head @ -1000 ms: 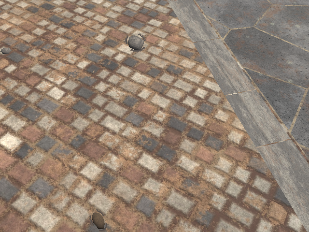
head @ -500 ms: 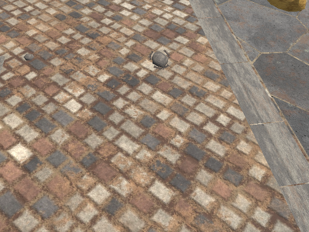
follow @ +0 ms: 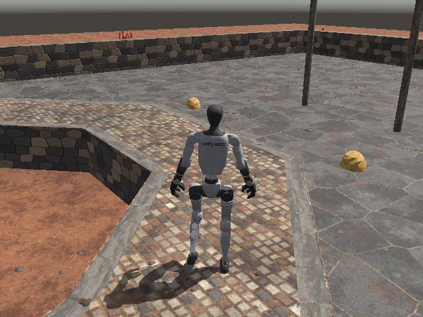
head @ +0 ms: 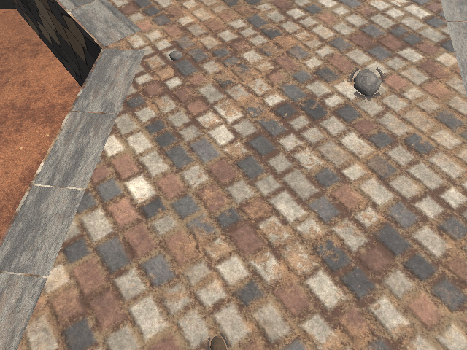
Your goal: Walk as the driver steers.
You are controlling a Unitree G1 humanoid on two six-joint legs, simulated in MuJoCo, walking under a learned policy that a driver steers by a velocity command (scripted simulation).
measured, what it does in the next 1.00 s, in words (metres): steps on the spot: left foot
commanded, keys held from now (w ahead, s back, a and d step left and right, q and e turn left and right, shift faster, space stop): no key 1.00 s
